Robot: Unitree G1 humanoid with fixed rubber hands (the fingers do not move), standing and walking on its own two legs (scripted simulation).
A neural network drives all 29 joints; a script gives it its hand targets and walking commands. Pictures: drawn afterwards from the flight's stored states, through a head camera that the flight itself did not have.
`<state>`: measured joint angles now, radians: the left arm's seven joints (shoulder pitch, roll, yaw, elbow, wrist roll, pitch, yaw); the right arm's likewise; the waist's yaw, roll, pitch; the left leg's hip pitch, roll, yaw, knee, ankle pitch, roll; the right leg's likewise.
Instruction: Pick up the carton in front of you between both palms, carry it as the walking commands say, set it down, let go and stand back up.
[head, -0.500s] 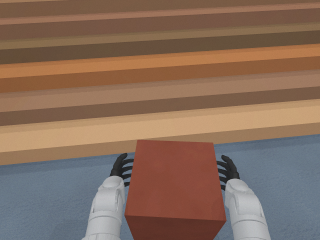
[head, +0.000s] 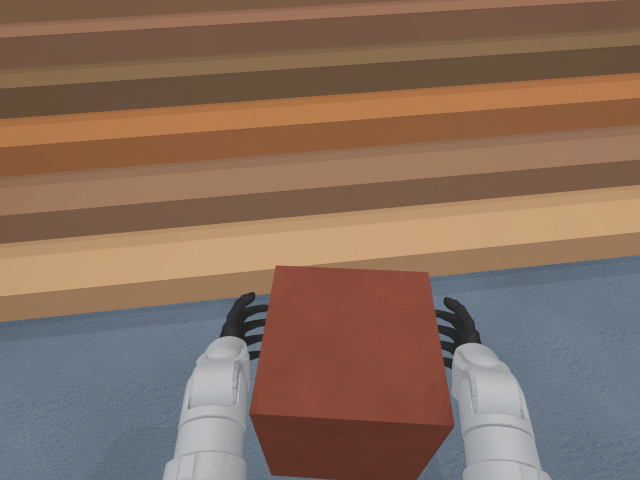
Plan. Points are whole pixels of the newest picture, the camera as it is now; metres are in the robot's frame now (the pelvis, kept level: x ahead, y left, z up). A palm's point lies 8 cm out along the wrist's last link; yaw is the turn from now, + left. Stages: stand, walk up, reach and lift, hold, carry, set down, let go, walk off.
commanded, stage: reach and lift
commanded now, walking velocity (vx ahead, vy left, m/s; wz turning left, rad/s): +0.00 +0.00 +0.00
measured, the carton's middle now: (346, 378) +0.30 +0.00 -0.04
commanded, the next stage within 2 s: hold in 0.46 s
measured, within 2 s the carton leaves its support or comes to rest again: neither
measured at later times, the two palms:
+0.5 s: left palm (232, 343) +0.30 +0.15 +0.05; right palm (467, 349) +0.30 -0.15 +0.04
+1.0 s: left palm (229, 343) +0.29 +0.15 +0.06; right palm (473, 351) +0.29 -0.15 +0.05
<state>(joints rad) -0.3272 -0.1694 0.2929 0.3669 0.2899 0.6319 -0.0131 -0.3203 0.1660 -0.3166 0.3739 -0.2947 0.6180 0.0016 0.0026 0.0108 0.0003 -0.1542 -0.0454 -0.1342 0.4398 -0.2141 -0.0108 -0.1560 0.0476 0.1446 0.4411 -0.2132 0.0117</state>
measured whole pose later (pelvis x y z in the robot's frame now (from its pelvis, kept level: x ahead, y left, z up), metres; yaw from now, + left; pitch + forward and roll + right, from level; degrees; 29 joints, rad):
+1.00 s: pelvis -0.01 +0.00 +0.00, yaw +0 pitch -8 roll +0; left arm -0.33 -0.17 0.27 0.28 0.29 0.75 -0.02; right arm -0.32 0.17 -0.29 0.28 -0.29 0.74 0.01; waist 0.00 0.01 0.02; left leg -0.07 -0.04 -0.13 0.40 -0.19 -0.01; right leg -0.07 0.04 0.14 0.40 -0.19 0.01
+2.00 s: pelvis +0.07 +0.01 +0.00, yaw -3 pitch +4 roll -1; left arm -0.12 -0.13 0.11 -0.26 0.12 1.00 0.06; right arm -0.13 0.13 -0.08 -0.21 -0.14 0.98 -0.07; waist 0.00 0.02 -0.19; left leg -0.22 0.01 0.01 0.49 -0.34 0.01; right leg -0.38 -0.03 -0.03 0.70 -0.46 0.00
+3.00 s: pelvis +0.66 +0.01 -0.02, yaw +0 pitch +4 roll +1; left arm -0.41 -0.09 0.22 -0.29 -0.01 1.15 0.25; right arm -0.40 0.12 -0.19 -0.28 0.01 1.15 -0.25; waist -0.02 0.01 -0.10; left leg 0.02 0.01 0.16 0.39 -0.46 0.00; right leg -0.58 -0.05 -0.16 0.55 -0.07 -0.07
